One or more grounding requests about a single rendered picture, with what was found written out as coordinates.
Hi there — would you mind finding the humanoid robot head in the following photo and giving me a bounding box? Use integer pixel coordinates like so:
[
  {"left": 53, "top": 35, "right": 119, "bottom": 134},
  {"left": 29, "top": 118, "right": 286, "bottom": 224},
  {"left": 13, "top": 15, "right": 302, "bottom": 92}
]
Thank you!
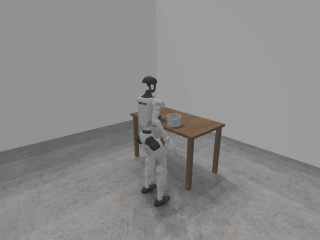
[{"left": 141, "top": 76, "right": 158, "bottom": 98}]

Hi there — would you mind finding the right robot forearm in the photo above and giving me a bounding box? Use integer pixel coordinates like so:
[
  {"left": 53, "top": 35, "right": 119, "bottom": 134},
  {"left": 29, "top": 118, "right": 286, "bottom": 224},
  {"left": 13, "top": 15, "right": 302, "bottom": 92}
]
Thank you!
[{"left": 155, "top": 119, "right": 171, "bottom": 144}]

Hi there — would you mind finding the lid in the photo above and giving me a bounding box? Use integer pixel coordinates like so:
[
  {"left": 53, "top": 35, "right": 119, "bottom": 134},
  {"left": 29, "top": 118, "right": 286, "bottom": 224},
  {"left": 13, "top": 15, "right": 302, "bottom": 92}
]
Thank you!
[{"left": 158, "top": 117, "right": 166, "bottom": 122}]

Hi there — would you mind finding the right robot foot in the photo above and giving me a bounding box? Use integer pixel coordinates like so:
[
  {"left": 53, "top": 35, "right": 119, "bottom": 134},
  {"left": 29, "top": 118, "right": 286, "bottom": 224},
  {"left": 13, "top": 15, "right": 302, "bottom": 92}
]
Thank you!
[{"left": 154, "top": 195, "right": 170, "bottom": 207}]

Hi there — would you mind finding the table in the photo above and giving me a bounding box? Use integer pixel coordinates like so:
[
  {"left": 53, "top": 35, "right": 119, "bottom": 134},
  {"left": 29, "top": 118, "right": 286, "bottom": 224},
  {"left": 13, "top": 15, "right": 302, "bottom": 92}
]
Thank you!
[{"left": 130, "top": 107, "right": 225, "bottom": 191}]

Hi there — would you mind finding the right robot hand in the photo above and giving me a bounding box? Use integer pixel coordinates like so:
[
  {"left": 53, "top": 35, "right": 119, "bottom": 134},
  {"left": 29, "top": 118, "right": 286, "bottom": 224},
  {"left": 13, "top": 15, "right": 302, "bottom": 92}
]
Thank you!
[{"left": 166, "top": 141, "right": 178, "bottom": 158}]

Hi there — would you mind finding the robot right upper arm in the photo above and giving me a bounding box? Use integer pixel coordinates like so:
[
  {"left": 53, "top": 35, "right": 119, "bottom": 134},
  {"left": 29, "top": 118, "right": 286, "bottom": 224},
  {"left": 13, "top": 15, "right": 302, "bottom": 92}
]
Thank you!
[{"left": 151, "top": 98, "right": 162, "bottom": 127}]

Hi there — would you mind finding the pot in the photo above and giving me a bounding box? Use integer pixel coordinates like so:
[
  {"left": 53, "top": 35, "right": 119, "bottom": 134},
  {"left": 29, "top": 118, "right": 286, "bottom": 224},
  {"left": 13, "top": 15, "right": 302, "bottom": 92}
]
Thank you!
[{"left": 167, "top": 114, "right": 181, "bottom": 127}]

